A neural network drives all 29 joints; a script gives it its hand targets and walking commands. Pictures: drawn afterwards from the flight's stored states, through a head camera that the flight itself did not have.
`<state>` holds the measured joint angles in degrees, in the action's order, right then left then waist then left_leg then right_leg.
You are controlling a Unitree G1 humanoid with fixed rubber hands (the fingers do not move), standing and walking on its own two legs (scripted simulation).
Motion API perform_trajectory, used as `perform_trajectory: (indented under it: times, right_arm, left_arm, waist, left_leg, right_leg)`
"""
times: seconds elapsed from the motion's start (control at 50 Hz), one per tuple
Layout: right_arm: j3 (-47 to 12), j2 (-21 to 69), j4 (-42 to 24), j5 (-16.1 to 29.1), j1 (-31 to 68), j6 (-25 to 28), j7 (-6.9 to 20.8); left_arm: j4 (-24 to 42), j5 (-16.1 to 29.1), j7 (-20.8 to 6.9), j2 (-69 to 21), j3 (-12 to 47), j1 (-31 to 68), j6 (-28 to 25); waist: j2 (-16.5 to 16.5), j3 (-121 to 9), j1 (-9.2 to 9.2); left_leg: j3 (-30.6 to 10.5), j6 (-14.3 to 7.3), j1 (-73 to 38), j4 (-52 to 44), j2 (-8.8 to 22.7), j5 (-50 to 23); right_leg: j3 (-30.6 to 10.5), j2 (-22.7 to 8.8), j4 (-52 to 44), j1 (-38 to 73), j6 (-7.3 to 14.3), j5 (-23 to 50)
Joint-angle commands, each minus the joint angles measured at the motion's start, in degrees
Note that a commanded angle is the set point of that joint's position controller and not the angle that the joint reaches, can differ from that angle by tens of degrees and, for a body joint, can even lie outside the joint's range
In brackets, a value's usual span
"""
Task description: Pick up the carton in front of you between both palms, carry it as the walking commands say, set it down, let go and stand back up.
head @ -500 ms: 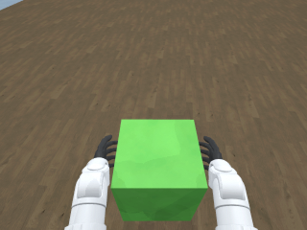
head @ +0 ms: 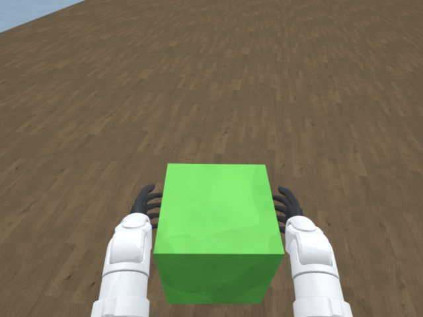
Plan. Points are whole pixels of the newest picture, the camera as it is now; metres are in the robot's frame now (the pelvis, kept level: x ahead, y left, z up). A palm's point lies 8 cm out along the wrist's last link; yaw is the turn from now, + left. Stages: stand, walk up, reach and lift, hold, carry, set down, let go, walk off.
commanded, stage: hold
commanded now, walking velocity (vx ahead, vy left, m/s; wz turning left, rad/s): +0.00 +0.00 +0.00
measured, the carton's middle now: (215, 235) +0.31 +0.00 -0.04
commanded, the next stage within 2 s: set down in 0.26 s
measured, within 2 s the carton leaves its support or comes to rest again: neither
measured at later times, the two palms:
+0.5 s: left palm (151, 206) +0.33 +0.14 +0.04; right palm (296, 215) +0.31 -0.16 +0.04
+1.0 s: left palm (167, 234) +0.38 +0.13 -0.16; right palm (276, 240) +0.37 -0.17 -0.16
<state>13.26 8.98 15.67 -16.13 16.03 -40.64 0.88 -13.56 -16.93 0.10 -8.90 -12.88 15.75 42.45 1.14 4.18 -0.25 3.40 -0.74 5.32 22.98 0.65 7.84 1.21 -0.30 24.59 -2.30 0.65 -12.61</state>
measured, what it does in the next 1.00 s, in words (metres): lowers itself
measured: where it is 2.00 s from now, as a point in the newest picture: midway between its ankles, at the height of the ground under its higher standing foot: outside the picture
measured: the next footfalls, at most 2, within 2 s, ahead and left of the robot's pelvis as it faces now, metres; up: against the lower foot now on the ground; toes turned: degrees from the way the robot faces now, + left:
none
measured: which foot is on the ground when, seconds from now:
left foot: down 0.00-1.00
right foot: down 0.00-1.00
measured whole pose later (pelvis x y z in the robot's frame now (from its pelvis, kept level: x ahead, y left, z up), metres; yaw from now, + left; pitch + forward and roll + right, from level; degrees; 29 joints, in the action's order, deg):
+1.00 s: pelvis -0.01 +0.00 -0.09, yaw -4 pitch +30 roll +0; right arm 20.8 7.2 29.6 -11.7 33.8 -8.1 -1.7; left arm -28.2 -11.6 1.4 -6.5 -21.9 32.8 8.3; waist 0.5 -2.0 -0.4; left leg -2.3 0.7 68.6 56.2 -1.1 17.5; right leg -1.3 2.6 57.9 -66.7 0.5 -21.1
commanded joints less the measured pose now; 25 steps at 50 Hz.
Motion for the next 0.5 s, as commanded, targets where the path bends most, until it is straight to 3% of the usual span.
perform_trajectory:
  times: [0.0,0.16,0.3,0.4,0.48]
  right_arm:
    - [-27.81,53.44,-1.54,13.18,28.16,2.52,13.32]
    - [-26.81,55.05,2.29,13.54,31.76,3.09,14.61]
    - [-26.37,54.87,3.29,13.69,34.25,2.91,15.03]
    - [-21.03,52.75,7.75,10.14,36.63,4.50,14.82]
    - [-13.44,49.57,13.38,4.69,39.35,7.77,13.77]
  left_arm:
    - [1.26,14.51,-14.83,-53.21,29.20,27.74,-2.37]
    - [-2.34,14.52,-16.03,-54.69,28.45,31.22,-2.66]
    - [-4.43,13.76,-15.50,-55.53,26.94,31.77,-2.77]
    - [-9.33,11.61,-14.97,-55.48,22.32,35.02,-4.39]
    - [-15.39,7.08,-13.88,-52.82,14.99,38.67,-7.72]
  waist:
    - [0.94,-11.21,0.16]
    - [-0.33,-11.45,0.01]
    - [-1.54,-11.62,-0.71]
    - [-1.57,-10.12,0.08]
    - [-1.18,-8.78,0.64]
  left_leg:
    - [-7.48,-0.49,-11.40,-1.57,-4.66,4.64]
    - [-7.86,-0.18,-9.37,-1.99,-4.44,9.89]
    - [-8.29,-0.21,-9.41,-3.01,-3.76,7.78]
    - [-8.59,-0.09,-7.04,-2.45,-3.32,8.39]
    - [-8.57,-0.25,-3.65,0.20,-3.57,7.24]
  right_leg:
    - [-7.61,2.32,-8.60,-12.07,2.81,-7.29]
    - [-7.66,1.86,-8.39,-12.10,2.81,-11.08]
    - [-7.07,2.73,-7.42,-11.76,2.07,-7.79]
    - [-6.42,3.62,-5.14,-12.31,2.01,-7.31]
    - [-5.97,4.14,-2.10,-15.39,2.29,-6.43]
